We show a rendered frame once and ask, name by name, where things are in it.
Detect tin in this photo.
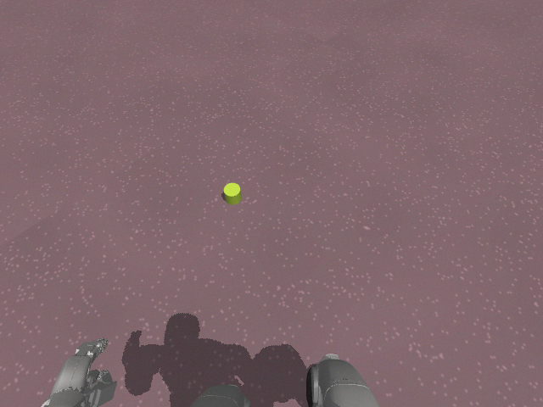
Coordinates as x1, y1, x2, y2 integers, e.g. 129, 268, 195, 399
224, 183, 242, 204

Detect left robot hand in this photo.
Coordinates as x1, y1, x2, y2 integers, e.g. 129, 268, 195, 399
50, 338, 117, 407

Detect left robot arm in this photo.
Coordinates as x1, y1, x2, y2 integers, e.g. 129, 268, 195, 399
41, 390, 86, 407

